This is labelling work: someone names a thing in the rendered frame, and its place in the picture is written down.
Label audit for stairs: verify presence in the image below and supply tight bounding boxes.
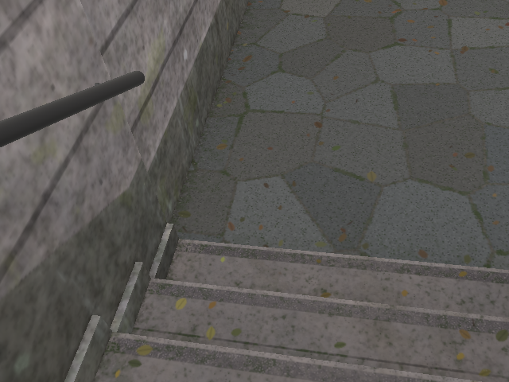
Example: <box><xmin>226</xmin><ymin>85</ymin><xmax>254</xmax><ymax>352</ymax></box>
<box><xmin>94</xmin><ymin>239</ymin><xmax>509</xmax><ymax>382</ymax></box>

